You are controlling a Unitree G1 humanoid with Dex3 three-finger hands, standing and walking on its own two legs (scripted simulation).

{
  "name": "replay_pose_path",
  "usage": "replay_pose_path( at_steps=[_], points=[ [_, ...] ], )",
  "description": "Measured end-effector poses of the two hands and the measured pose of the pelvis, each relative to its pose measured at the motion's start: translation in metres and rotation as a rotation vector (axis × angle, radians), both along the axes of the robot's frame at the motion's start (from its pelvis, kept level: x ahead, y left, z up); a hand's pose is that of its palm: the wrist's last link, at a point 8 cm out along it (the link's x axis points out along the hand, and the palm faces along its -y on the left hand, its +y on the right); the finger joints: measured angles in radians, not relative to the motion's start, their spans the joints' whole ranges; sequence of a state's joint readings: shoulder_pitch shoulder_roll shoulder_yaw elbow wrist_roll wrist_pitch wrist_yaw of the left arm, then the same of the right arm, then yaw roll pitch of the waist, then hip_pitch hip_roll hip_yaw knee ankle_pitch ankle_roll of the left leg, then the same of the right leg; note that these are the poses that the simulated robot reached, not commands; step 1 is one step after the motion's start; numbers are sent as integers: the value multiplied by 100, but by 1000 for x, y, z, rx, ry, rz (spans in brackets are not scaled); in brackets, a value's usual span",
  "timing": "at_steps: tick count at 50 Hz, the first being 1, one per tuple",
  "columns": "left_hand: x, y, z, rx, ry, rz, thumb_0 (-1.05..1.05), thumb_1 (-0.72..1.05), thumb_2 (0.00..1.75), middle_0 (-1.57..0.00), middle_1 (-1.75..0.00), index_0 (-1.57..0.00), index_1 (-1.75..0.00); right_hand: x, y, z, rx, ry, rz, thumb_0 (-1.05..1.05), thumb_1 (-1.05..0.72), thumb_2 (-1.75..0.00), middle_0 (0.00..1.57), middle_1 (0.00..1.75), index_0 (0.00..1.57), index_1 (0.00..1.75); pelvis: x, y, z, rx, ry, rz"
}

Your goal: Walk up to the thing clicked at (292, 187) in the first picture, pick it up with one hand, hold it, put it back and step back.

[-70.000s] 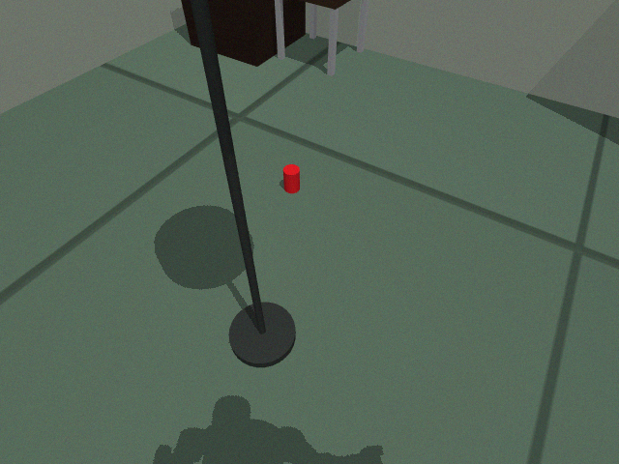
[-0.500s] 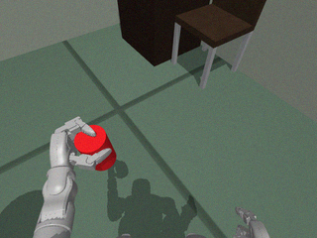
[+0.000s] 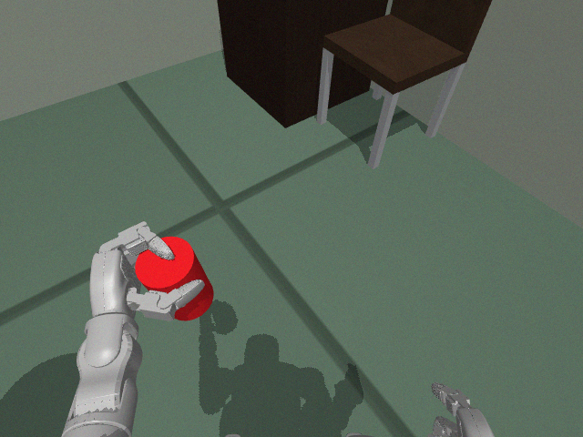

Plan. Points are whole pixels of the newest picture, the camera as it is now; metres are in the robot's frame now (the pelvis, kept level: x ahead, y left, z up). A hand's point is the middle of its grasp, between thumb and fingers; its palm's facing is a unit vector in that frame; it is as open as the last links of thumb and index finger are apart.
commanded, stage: hold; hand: left
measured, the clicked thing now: (178, 280) +0.33 +0.16 +0.01
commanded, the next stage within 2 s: crouch in 1.28 s
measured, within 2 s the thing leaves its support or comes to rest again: neither
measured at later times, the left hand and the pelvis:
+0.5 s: hand (160, 271) +0.32 +0.17 +0.06, palm faces +0.15 -0.99 +0.00, open 7.5 cm; pelvis -0.01 +0.00 +0.00, yaw +0 degrees
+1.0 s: hand (163, 270) +0.32 +0.17 +0.06, palm faces +0.14 -0.99 -0.01, open 7.5 cm; pelvis -0.01 +0.00 +0.00, yaw +0 degrees
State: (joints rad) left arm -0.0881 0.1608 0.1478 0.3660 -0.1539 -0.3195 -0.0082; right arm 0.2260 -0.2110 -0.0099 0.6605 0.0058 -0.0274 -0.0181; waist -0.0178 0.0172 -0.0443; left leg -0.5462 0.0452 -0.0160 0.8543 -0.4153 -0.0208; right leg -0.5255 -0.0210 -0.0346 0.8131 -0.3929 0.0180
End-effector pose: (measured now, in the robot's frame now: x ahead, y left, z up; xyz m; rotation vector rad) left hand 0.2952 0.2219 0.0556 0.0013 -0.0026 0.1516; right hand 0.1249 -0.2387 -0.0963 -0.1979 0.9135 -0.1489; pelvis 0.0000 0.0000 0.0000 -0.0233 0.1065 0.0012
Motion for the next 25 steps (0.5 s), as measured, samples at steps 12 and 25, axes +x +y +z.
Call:
replay_pose_path(
  at_steps=[12,25],
  points=[
    [1,0,4,0,-16,-10,-3,-34,90,-64,-102,-114,-129,-3,1,2,-3,-8,2,1,-92,-90,20,30,20,30,-4,1,0,-1,-8,1],
    [-4,3,3,5,-13,4,-3,-33,90,-64,-102,-114,-128,-7,3,1,-3,-1,6,1,-92,-90,20,30,20,30,-7,2,0,-1,-10,2]
  ],
)
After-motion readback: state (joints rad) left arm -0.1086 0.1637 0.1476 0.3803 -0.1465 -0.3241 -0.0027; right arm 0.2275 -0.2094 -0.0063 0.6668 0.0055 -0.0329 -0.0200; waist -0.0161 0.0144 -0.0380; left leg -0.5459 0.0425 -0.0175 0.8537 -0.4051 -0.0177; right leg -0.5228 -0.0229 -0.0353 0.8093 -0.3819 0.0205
